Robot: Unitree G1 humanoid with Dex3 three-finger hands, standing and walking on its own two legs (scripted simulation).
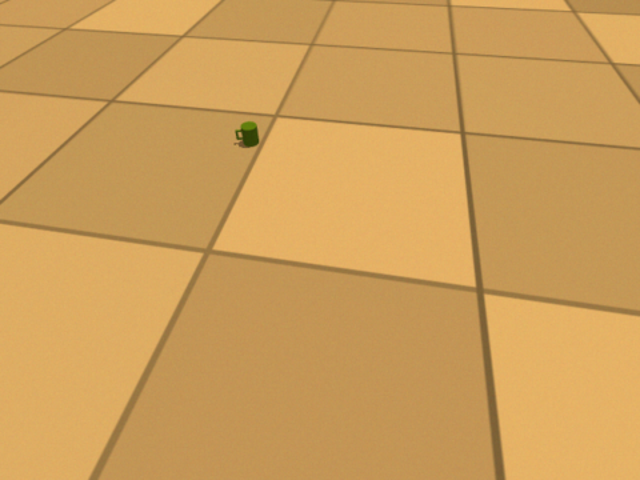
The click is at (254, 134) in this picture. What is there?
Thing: mug
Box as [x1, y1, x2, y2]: [235, 122, 258, 146]
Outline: 245,122 241,125 240,130 235,130 237,139 242,139 244,144 247,146 255,145 258,143 256,124 254,122
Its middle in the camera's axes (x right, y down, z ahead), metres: -0.39 -0.58 +2.17
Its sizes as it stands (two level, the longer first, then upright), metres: 0.123 0.089 0.106
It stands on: the floor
